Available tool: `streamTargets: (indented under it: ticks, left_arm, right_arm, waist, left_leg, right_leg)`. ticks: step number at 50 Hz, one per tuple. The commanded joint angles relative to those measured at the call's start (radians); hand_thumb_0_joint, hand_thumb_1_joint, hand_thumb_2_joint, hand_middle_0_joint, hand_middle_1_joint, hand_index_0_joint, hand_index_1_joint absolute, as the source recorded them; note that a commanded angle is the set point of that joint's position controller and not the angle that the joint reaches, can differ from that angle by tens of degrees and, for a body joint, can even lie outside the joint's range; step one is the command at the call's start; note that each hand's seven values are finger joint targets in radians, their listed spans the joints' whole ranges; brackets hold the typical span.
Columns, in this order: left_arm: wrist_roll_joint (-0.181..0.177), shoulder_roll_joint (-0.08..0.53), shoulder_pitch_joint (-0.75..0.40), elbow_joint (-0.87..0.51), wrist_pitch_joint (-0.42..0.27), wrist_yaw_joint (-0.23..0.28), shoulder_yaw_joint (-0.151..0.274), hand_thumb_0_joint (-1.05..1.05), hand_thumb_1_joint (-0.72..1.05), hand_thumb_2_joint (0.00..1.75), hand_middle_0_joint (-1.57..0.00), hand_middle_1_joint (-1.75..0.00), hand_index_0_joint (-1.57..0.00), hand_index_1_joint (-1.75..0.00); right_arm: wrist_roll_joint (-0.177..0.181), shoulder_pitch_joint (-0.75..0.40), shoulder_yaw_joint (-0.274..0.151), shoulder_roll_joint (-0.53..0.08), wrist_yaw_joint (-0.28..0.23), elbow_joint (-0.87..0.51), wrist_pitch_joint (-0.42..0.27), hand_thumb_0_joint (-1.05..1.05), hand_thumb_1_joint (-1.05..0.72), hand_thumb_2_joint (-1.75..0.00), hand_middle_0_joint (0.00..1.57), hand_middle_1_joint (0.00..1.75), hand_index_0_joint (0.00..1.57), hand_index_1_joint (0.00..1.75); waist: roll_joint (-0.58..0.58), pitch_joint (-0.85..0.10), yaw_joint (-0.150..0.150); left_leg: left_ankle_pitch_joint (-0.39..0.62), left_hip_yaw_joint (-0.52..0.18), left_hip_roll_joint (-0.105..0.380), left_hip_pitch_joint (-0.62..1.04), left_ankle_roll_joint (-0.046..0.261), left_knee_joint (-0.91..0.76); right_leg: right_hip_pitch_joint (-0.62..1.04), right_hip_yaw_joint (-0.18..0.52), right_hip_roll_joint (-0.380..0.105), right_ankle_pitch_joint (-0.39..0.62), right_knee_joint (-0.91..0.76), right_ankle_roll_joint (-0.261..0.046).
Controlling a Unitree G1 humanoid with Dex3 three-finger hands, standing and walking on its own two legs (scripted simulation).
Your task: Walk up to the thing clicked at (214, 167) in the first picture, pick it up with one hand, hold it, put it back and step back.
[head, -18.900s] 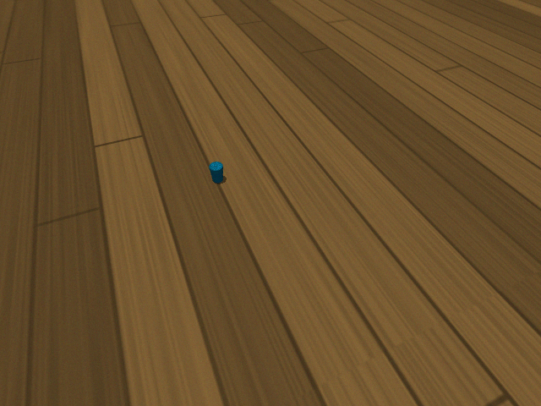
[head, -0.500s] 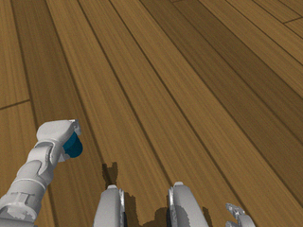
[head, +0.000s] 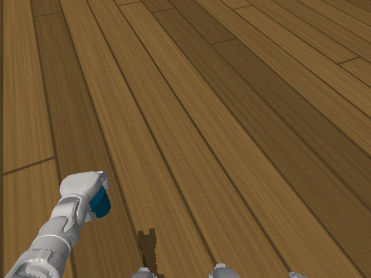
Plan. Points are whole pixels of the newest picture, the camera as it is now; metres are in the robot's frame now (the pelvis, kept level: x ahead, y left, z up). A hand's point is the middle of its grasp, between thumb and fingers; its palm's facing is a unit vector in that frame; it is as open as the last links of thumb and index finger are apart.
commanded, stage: lift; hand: left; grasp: from above
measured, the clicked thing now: (95, 201) +0.35 +0.23 -0.12
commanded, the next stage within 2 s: hold in 0.12 s
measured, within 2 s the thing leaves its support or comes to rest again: neither
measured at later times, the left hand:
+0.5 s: hand (84, 187) +0.35 +0.23 -0.02, palm faces -0.45 -0.06 -0.89, open 9.6 cm
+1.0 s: hand (83, 191) +0.32 +0.21 +0.00, palm faces -0.46 -0.05 -0.88, open 9.6 cm
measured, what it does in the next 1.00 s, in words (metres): stands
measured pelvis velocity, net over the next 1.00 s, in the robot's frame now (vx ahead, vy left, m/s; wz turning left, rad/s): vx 0.02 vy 0.00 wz -0.02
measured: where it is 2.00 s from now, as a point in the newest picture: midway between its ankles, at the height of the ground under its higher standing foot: outside the picture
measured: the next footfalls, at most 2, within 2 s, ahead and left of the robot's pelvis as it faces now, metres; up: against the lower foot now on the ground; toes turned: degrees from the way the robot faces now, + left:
none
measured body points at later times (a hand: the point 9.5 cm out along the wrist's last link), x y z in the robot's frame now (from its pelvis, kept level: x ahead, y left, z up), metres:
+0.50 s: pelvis +0.03 +0.00 +0.04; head +0.06 -0.01 +0.48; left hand +0.36 +0.23 +0.03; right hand +0.13 -0.27 -0.09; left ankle +0.03 +0.13 -0.68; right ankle +0.03 -0.14 -0.68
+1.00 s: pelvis +0.02 +0.00 +0.05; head +0.04 -0.03 +0.50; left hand +0.34 +0.21 +0.05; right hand +0.15 -0.27 -0.07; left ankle +0.03 +0.13 -0.68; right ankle +0.03 -0.14 -0.68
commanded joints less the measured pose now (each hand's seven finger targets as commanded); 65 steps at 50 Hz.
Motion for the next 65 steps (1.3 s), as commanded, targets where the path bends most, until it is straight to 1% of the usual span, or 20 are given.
streamTargets:
  ticks: [1, 4, 6, 8, 11, 14, 22, 23, 25, 26, 30, 33, 34, 39, 43, 48, 53, 55, 56, 65]
  left_arm:
    - [-0.001, 0.198, -0.313, -0.186, 0.012, 0.033, 0.062, 0.00, 0.42, 0.94, -0.76, -1.00, -0.79, -0.97]
    - [-0.002, 0.207, -0.277, -0.194, 0.013, 0.030, 0.070, 0.00, 0.43, 0.91, -0.77, -0.98, -0.80, -0.94]
    - [0.004, 0.185, -0.278, -0.179, 0.013, 0.023, 0.053, 0.00, 0.41, 0.93, -0.75, -1.00, -0.79, -0.96]
    - [0.004, 0.208, -0.287, -0.207, 0.009, 0.017, 0.067, 0.00, 0.42, 0.92, -0.75, -1.00, -0.79, -0.96]
    - [0.007, 0.179, -0.260, -0.195, 0.012, 0.011, 0.052, 0.00, 0.44, 0.96, -0.76, -1.02, -0.80, -0.98]
    - [0.010, 0.206, -0.290, -0.225, 0.009, -0.003, 0.059, 0.00, 0.44, 0.93, -0.75, -1.02, -0.80, -0.97]
    - [0.009, 0.193, -0.256, -0.257, -0.004, -0.059, 0.049, 0.00, 0.45, 0.92, -0.75, -1.03, -0.81, -0.97]
    - [0.009, 0.216, -0.265, -0.284, -0.005, -0.061, 0.061, 0.00, 0.46, 0.93, -0.77, -1.01, -0.81, -0.96]
    - [0.009, 0.182, -0.241, -0.267, -0.002, -0.070, 0.042, 0.00, 0.44, 0.93, -0.74, -1.03, -0.79, -0.98]
    - [0.008, 0.193, -0.260, -0.306, -0.004, -0.074, 0.044, 0.00, 0.46, 0.93, -0.76, -1.02, -0.81, -0.97]
    - [0.007, 0.212, -0.269, -0.333, -0.004, -0.083, 0.056, 0.00, 0.44, 0.94, -0.74, -1.02, -0.79, -0.97]
    - [0.007, 0.188, -0.242, -0.306, 0.002, -0.094, 0.039, 0.00, 0.44, 0.93, -0.74, -1.03, -0.79, -0.97]
    - [0.005, 0.208, -0.254, -0.344, -0.001, -0.094, 0.052, 0.00, 0.44, 0.93, -0.73, -1.03, -0.79, -0.98]
    - [-0.003, 0.187, -0.238, -0.338, 0.003, -0.108, 0.036, 0.00, 0.47, 0.94, -0.75, -1.05, -0.81, -0.99]
    - [-0.007, 0.200, -0.222, -0.348, 0.001, -0.118, 0.046, 0.00, 0.47, 0.93, -0.75, -1.06, -0.81, -1.00]
    - [-0.013, 0.212, -0.240, -0.412, -0.009, -0.121, 0.055, 0.00, 0.45, 0.92, -0.73, -1.06, -0.79, -1.00]
    - [-0.004, 0.214, -0.216, -0.384, -0.006, -0.116, 0.061, 0.00, 0.43, 0.93, -0.73, -1.04, -0.78, -0.99]
    - [-0.005, 0.198, -0.234, -0.405, -0.006, -0.119, 0.045, 0.00, 0.44, 0.94, -0.74, -1.06, -0.79, -1.00]
    - [0.000, 0.214, -0.252, -0.429, -0.007, -0.121, 0.054, 0.00, 0.43, 0.95, -0.73, -1.06, -0.78, -1.00]
    - [-0.007, 0.207, -0.207, -0.421, 0.004, -0.145, 0.049, 0.00, 0.42, 0.94, -0.73, -1.04, -0.78, -0.99]
  right_arm:
    - [0.004, 0.023, -0.051, -0.142, -0.010, -0.096, -0.027, 0.00, -0.90, -0.90, 0.20, 0.30, 0.20, 0.30]
    - [0.005, 0.017, -0.055, -0.144, -0.009, -0.099, -0.024, 0.00, -0.90, -0.90, 0.20, 0.30, 0.20, 0.30]
    - [0.006, 0.019, -0.055, -0.142, -0.009, -0.096, -0.022, 0.00, -0.90, -0.90, 0.20, 0.30, 0.20, 0.30]
    - [0.007, 0.022, -0.058, -0.145, -0.009, -0.096, -0.019, 0.00, -0.90, -0.90, 0.20, 0.30, 0.20, 0.30]
    - [0.008, 0.014, -0.059, -0.145, -0.006, -0.103, -0.016, 0.00, -0.90, -0.90, 0.20, 0.30, 0.20, 0.30]
    - [0.008, 0.006, -0.061, -0.146, -0.006, -0.100, -0.013, 0.00, -0.90, -0.90, 0.20, 0.30, 0.20, 0.30]
    - [0.014, -0.009, -0.060, -0.144, -0.006, -0.121, 0.000, 0.00, -0.90, -0.90, 0.20, 0.30, 0.20, 0.30]
    - [0.016, -0.021, -0.062, -0.147, -0.007, -0.131, 0.003, 0.00, -0.90, -0.90, 0.20, 0.30, 0.20, 0.30]
    - [0.017, -0.022, -0.059, -0.143, -0.005, -0.135, 0.006, 0.00, -0.90, -0.90, 0.20, 0.30, 0.20, 0.30]
    - [0.018, -0.030, -0.060, -0.145, -0.005, -0.139, 0.007, 0.00, -0.90, -0.90, 0.20, 0.30, 0.20, 0.30]
    - [0.020, -0.044, -0.060, -0.145, -0.006, -0.150, 0.011, 0.00, -0.90, -0.90, 0.20, 0.30, 0.20, 0.30]
    - [0.022, -0.042, -0.057, -0.144, -0.006, -0.153, 0.013, 0.00, -0.90, -0.90, 0.20, 0.30, 0.20, 0.30]
    - [0.022, -0.049, -0.058, -0.148, -0.007, -0.156, 0.015, 0.00, -0.90, -0.90, 0.20, 0.30, 0.20, 0.30]
    - [0.024, -0.082, -0.047, -0.139, -0.007, -0.171, 0.019, 0.00, -0.90, -0.90, 0.20, 0.30, 0.20, 0.30]
    - [0.024, -0.096, -0.044, -0.139, -0.010, -0.177, 0.020, 0.00, -0.90, -0.90, 0.20, 0.30, 0.20, 0.30]
    - [0.026, -0.110, -0.040, -0.135, -0.013, -0.185, 0.020, 0.00, -0.90, -0.90, 0.20, 0.30, 0.20, 0.30]
    - [0.026, -0.119, -0.039, -0.136, -0.018, -0.177, 0.020, 0.00, -0.90, -0.90, 0.20, 0.30, 0.20, 0.30]
    - [0.026, -0.124, -0.040, -0.133, -0.017, -0.178, 0.020, 0.00, -0.91, -0.90, 0.20, 0.30, 0.20, 0.30]
    - [0.027, -0.123, -0.041, -0.133, -0.018, -0.179, 0.022, 0.00, -0.91, -0.90, 0.20, 0.30, 0.20, 0.30]
    - [0.030, -0.151, -0.033, -0.128, -0.018, -0.188, 0.030, 0.00, -0.91, -0.90, 0.20, 0.30, 0.20, 0.30]
  waist:
    - [0.022, -0.321, 0.005]
    - [0.030, -0.307, 0.018]
    - [0.004, -0.294, 0.008]
    - [0.017, -0.300, 0.018]
    - [-0.005, -0.281, 0.016]
    - [0.005, -0.295, 0.022]
    - [-0.012, -0.258, 0.031]
    - [0.010, -0.265, 0.048]
    - [0.003, -0.241, 0.033]
    - [0.018, -0.253, 0.045]
    - [0.019, -0.255, 0.052]
    - [-0.012, -0.231, 0.043]
    - [-0.004, -0.245, 0.055]
    - [-0.015, -0.194, 0.058]
    - [-0.011, -0.179, 0.057]
    - [-0.013, -0.205, 0.066]
    - [-0.026, -0.195, 0.063]
    - [-0.031, -0.202, 0.060]
    - [-0.012, -0.221, 0.069]
    - [-0.026, -0.174, 0.073]
  left_leg:
    - [0.203, -0.005, -0.059, 0.281, 0.020, -0.180]
    - [0.232, -0.004, -0.057, 0.327, 0.014, -0.221]
    - [0.263, -0.003, -0.057, 0.339, 0.017, -0.231]
    - [0.291, 0.006, -0.060, 0.357, 0.016, -0.244]
    - [0.309, 0.008, -0.059, 0.385, 0.016, -0.269]
    - [0.351, 0.013, -0.062, 0.413, 0.016, -0.282]
    - [0.390, 0.023, -0.065, 0.449, 0.020, -0.329]
    - [0.385, 0.026, -0.064, 0.469, 0.018, -0.343]
    - [0.396, 0.023, -0.058, 0.477, 0.016, -0.352]
    - [0.403, 0.025, -0.059, 0.493, 0.015, -0.360]
    - [0.411, 0.028, -0.059, 0.512, 0.015, -0.377]
    - [0.427, 0.031, -0.059, 0.513, 0.022, -0.385]
    - [0.429, 0.032, -0.059, 0.525, 0.021, -0.391]
    - [0.357, 0.033, -0.062, 0.519, 0.024, -0.426]
    - [0.325, 0.035, -0.060, 0.529, 0.025, -0.445]
    - [0.320, 0.039, -0.066, 0.555, 0.030, -0.455]
    - [0.334, 0.040, -0.066, 0.569, 0.029, -0.463]
    - [0.342, 0.042, -0.067, 0.577, 0.032, -0.467]
    - [0.357, 0.045, -0.068, 0.591, 0.030, -0.468]
    - [0.324, 0.048, -0.069, 0.589, 0.035, -0.497]
  right_leg:
    - [0.203, 0.006, 0.044, 0.199, -0.210, -0.025]
    - [0.234, -0.002, 0.047, 0.214, -0.234, -0.029]
    - [0.249, -0.001, 0.047, 0.246, -0.247, -0.027]
    - [0.282, 0.002, 0.046, 0.271, -0.260, -0.027]
    - [0.292, -0.002, 0.048, 0.285, -0.279, -0.029]
    - [0.341, 0.002, 0.048, 0.329, -0.297, -0.025]
    - [0.387, 0.002, 0.051, 0.366, -0.333, -0.026]
    - [0.397, -0.001, 0.050, 0.354, -0.341, -0.028]
    - [0.380, -0.003, 0.054, 0.353, -0.341, -0.030]
    - [0.400, -0.003, 0.053, 0.360, -0.347, -0.030]
    - [0.423, -0.001, 0.054, 0.364, -0.364, -0.030]
    - [0.431, 0.001, 0.053, 0.389, -0.371, -0.027]
    - [0.439, 0.000, 0.051, 0.388, -0.377, -0.028]
    - [0.444, 0.003, 0.049, 0.324, -0.414, -0.025]
    - [0.446, 0.003, 0.049, 0.289, -0.433, -0.026]
    - [0.464, 0.011, 0.043, 0.289, -0.449, -0.021]
    - [0.473, 0.010, 0.042, 0.299, -0.460, -0.020]
    - [0.476, 0.013, 0.040, 0.312, -0.460, -0.019]
    - [0.485, 0.013, 0.039, 0.326, -0.462, -0.020]
    - [0.500, 0.010, 0.035, 0.294, -0.493, -0.018]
